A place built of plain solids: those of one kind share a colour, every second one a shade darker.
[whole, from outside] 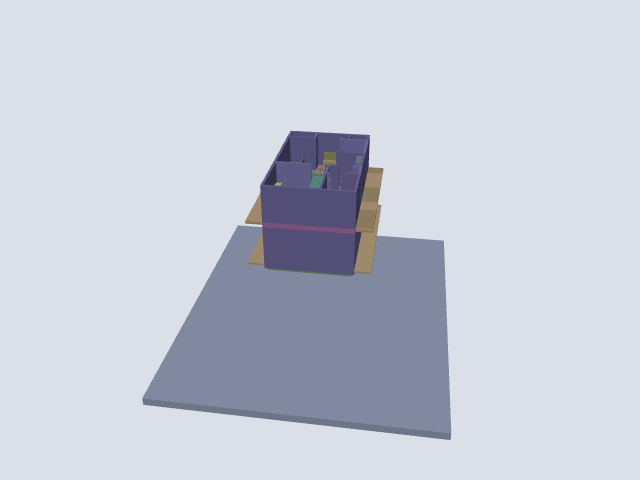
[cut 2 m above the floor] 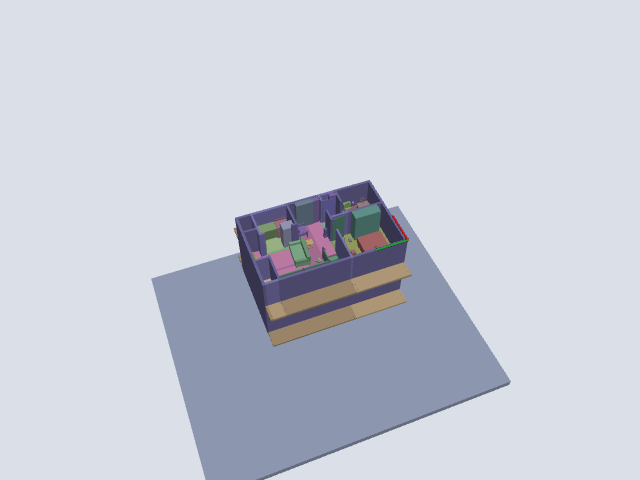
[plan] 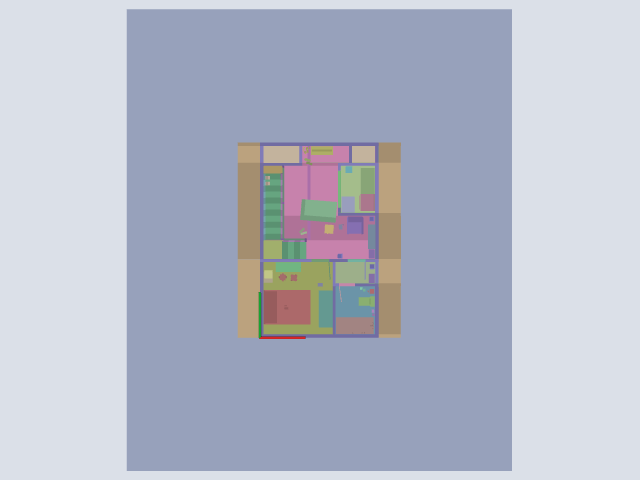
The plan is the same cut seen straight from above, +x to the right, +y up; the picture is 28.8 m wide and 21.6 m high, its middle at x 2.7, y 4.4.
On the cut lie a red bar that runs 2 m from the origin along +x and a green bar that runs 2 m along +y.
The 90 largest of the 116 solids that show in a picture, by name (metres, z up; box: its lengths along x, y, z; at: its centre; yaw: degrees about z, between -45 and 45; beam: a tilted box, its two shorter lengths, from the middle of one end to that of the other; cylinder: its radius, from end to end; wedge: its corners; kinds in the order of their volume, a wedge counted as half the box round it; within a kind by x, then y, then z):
{
 "under_1": {"box": [17.34, 20.79, 0.5], "at": [2.67, 4.39, -6.14]},
 "wall_1": {"box": [0.16, 3.25, 5.38], "at": [0.08, 1.78, 2.39]},
 "wall_2": {"box": [0.16, 4.2, 2.3], "at": [0.08, 5.64, 3.93]},
 "wall_3": {"box": [0.16, 5.09, 2.78], "at": [0.08, 6.08, 1.09]},
 "wall_4": {"box": [0.16, 0.76, 2.3], "at": [0.08, 8.25, 3.93]},
 "wall_5": {"box": [1.9, 0.13, 2.3], "at": [0.95, 7.8, 3.93]},
 "wall_6": {"box": [2.32, 0.13, 2.3], "at": [1.16, 3.48, 3.93]},
 "wall_7": {"box": [0.13, 0.76, 2.3], "at": [1.83, 8.25, 3.93]},
 "wall_8": {"box": [5.34, 0.16, 5.38], "at": [2.67, 0.08, 2.39]},
 "wall_9": {"box": [5.34, 0.16, 5.38], "at": [2.67, 8.71, 2.39]},
 "wall_10": {"box": [0.13, 2.16, 2.3], "at": [3.33, 1.24, 3.93]},
 "wall_11": {"box": [0.13, 0.96, 2.3], "at": [3.33, 2.93, 3.93]},
 "wall_12": {"box": [0.28, 0.13, 2.3], "at": [3.41, 2.38, 3.93]},
 "wall_13": {"box": [0.83, 0.13, 2.3], "at": [3.54, 3.48, 3.93]},
 "wall_14": {"box": [0.13, 0.24, 2.3], "at": [3.58, 5.74, 3.93]},
 "wall_15": {"box": [0.13, 0.23, 2.3], "at": [3.58, 7.62, 3.93]},
 "wall_16": {"box": [0.13, 0.76, 2.3], "at": [4.08, 8.25, 3.93]},
 "wall_17": {"box": [1.83, 0.13, 2.3], "at": [4.42, 5.55, 3.93]},
 "wall_18": {"box": [1.83, 0.13, 2.3], "at": [4.42, 7.8, 3.93]},
 "wall_19": {"box": [1.07, 0.13, 2.3], "at": [4.8, 2.38, 3.93]},
 "wall_20": {"box": [0.59, 0.13, 2.3], "at": [5.04, 3.48, 3.93]},
 "wall_21": {"box": [0.16, 2.16, 2.3], "at": [5.26, 1.24, 3.93]},
 "wall_22": {"box": [0.16, 0.96, 2.3], "at": [5.26, 2.93, 3.93]},
 "wall_23": {"box": [0.16, 8.47, 2.78], "at": [5.26, 4.39, 1.09]},
 "wall_24": {"box": [0.16, 1.95, 2.3], "at": [5.26, 4.51, 3.93]},
 "wall_25": {"box": [0.16, 2.12, 2.3], "at": [5.26, 6.68, 3.93]},
 "wall_26": {"box": [0.16, 0.76, 2.3], "at": [5.26, 8.25, 3.93]},
 "stair_1": {"box": [0.85, 0.29, 2.1], "at": [0.58, 4.54, 0.75]},
 "stair_2": {"box": [0.85, 0.56, 1.94], "at": [0.58, 4.67, 0.67]},
 "stair_3": {"box": [0.85, 0.84, 1.77], "at": [0.58, 4.81, 0.59]},
 "stair_4": {"box": [0.85, 1.11, 1.61], "at": [0.58, 4.94, 0.5]},
 "stair_5": {"box": [0.85, 1.38, 1.44], "at": [0.58, 5.08, 0.42]},
 "stair_6": {"box": [0.85, 1.65, 1.28], "at": [0.58, 5.22, 0.34]},
 "stair_7": {"box": [0.85, 1.92, 1.12], "at": [0.58, 5.35, 0.26]},
 "stair_8": {"box": [0.85, 2.19, 0.95], "at": [0.58, 5.49, 0.18]},
 "stair_9": {"box": [0.85, 2.47, 0.79], "at": [0.58, 5.62, 0.1]},
 "stair_10": {"box": [0.85, 2.74, 0.63], "at": [0.58, 5.76, 0.01]},
 "stair_11": {"box": [0.85, 3.01, 0.46], "at": [0.58, 5.89, -0.07]},
 "stair_12": {"box": [1.11, 0.85, 2.43], "at": [1.54, 3.96, 0.91]},
 "stair_13": {"box": [0.84, 0.85, 2.59], "at": [1.68, 3.96, 0.99]},
 "stair_14": {"box": [0.56, 0.85, 2.75], "at": [1.81, 3.96, 1.08]},
 "stair_15": {"box": [0.29, 0.85, 2.92], "at": [1.95, 3.96, 1.16]},
 "floor_shut_1": {"box": [5.02, 3.25, 0.5], "at": [2.67, 1.78, -0.25]},
 "upper_floor_next_1": {"box": [1.0, 3.25, 0.12], "at": [-0.5, 1.78, -0.06]},
 "upper_floor_next_2": {"box": [1.0, 3.25, 0.16], "at": [-0.5, 1.78, 2.7]},
 "upper_floor_next_3": {"box": [1.0, 4.2, 0.16], "at": [-0.5, 5.64, 2.7]},
 "upper_floor_next_4": {"box": [1.0, 5.09, 0.12], "at": [-0.5, 6.08, -0.06]},
 "upper_floor_next_5": {"box": [1.0, 0.76, 0.16], "at": [-0.5, 8.25, 2.7]},
 "upper_floor_next_6": {"box": [1.0, 2.16, 0.16], "at": [5.84, 1.24, 2.7]},
 "upper_floor_next_7": {"box": [1.0, 0.96, 0.16], "at": [5.84, 2.93, 2.7]},
 "upper_floor_next_8": {"box": [1.0, 8.47, 0.12], "at": [5.84, 4.39, -0.06]},
 "upper_floor_next_9": {"box": [1.0, 1.95, 0.16], "at": [5.84, 4.51, 2.7]},
 "upper_floor_next_10": {"box": [1.0, 2.12, 0.16], "at": [5.84, 6.68, 2.7]},
 "upper_floor_next_11": {"box": [1.0, 0.76, 0.16], "at": [5.84, 8.25, 2.7]},
 "upper_floor_living_1": {"box": [2.5, 2.25, 0.16], "at": [2.26, 6.62, 2.7]},
 "upper_floor_living_2": {"box": [2.11, 0.76, 0.16], "at": [2.96, 8.25, 2.7]},
 "upper_floor_living_3": {"box": [4.17, 1.1, 0.16], "at": [3.1, 4.94, 2.7]},
 "upper_floor_living_4": {"box": [3.08, 0.85, 0.16], "at": [3.64, 3.96, 2.7]},
 "fixture_wardrobe_bedroom_1": {"box": [0.63, 1.67, 2.2], "at": [2.96, 1.29, 3.83]},
 "stair_landing_1": {"box": [0.85, 0.85, 2.26], "at": [0.58, 3.96, 0.83]},
 "upper_floor_bedroom_1": {"box": [3.11, 3.25, 0.16], "at": [1.72, 1.78, 2.7]},
 "double_bed_1": {"box": [0.55, 1.45, 0.2], "at": [0.49, 1.38, 3.48]},
 "double_bed_2": {"box": [2.11, 1.55, 0.4], "at": [1.22, 1.38, 3.28]},
 "floor_lobby_1": {"box": [1.98, 1.25, 0.5], "at": [1.15, 8.0, -0.25]},
 "fixture_breast_living_1": {"box": [0.33, 1.11, 2.35], "at": [5.02, 4.54, 3.91]},
 "fridge_flat_1": {"box": [0.6, 0.73, 1.66], "at": [3.96, 6.0, 3.61]},
 "sofa_1": {"box": [1.6, 0.23, 0.39], "at": [2.61, 5.35, 3.42], "yaw": -4.7},
 "sofa_2": {"box": [1.6, 0.93, 0.34], "at": [2.64, 5.71, 3.06], "yaw": -4.7},
 "upper_floor_shower_1": {"box": [1.78, 2.16, 0.16], "at": [4.29, 1.24, 2.7]},
 "counter_run_1": {"box": [0.61, 1.17, 0.78], "at": [4.87, 7.05, 3.27]},
 "bathtub_1": {"box": [1.7, 0.76, 0.41], "at": [4.27, 0.55, 2.99]},
 "upper_floor_kitchen_1": {"box": [1.54, 2.12, 0.16], "at": [4.41, 6.68, 2.7]},
 "billy_1": {"box": [0.28, 0.42, 2.02], "at": [5.03, 2.67, 3.79]},
 "billy_2": {"box": [0.28, 0.42, 2.02], "at": [5.03, 3.78, 3.79]},
 "range_flat_1": {"box": [0.65, 0.76, 0.94], "at": [4.85, 6.09, 3.25]},
 "wall_band_1": {"box": [0.13, 4.24, 0.31], "at": [2.21, 6.51, 2.62]},
 "wall_band_2": {"box": [5.34, 0.16, 0.31], "at": [2.67, 0.08, 2.62]},
 "stair_guard_1": {"box": [0.08, 3.35, 0.95], "at": [1.05, 6.07, 3.25]},
 "stair_guard_2": {"box": [1.09, 0.08, 0.95], "at": [1.55, 4.43, 3.25]},
 "upper_floor_1": {"box": [1.61, 0.76, 0.16], "at": [0.96, 8.25, 2.7]},
 "upper_floor_2": {"box": [1.04, 0.76, 0.16], "at": [4.66, 8.25, 2.7]},
 "upper_floor_inner_1": {"box": [1.78, 0.96, 0.16], "at": [4.29, 2.93, 2.7]},
 "tv_board_1": {"box": [1.0, 0.4, 0.48], "at": [2.79, 8.42, 3.02]},
 "armchair_frame_1": {"box": [0.63, 0.74, 0.18], "at": [4.29, 5.05, 3.1]},
 "armchair_frame_2": {"box": [0.62, 0.26, 0.41], "at": [4.29, 5.33, 3.39]},
 "kitchen_bin_1": {"box": [0.31, 0.31, 0.65], "at": [4.0, 7.57, 3.1]},
 "clothes_rail_1": {"box": [1.13, 0.44, 0.12], "at": [1.28, 3.17, 2.84]},
 "leaf_bedroom_door_1": {"box": [0.035, 0.8, 1.97], "at": [3.13, 3.01, 3.77], "yaw": 4.0},
 "leaf_inner_door_1": {"box": [0.035, 0.8, 1.97], "at": [4.73, 3.01, 3.77]},
 "wc_1": {"box": [0.21, 0.48, 0.45], "at": [5.07, 1.63, 3.33]}
}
